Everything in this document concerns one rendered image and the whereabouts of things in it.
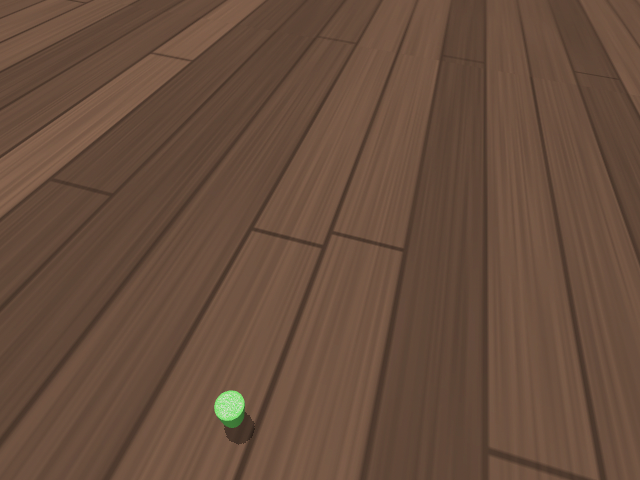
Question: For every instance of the cup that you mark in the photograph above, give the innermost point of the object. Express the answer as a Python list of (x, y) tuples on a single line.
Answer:
[(229, 408)]

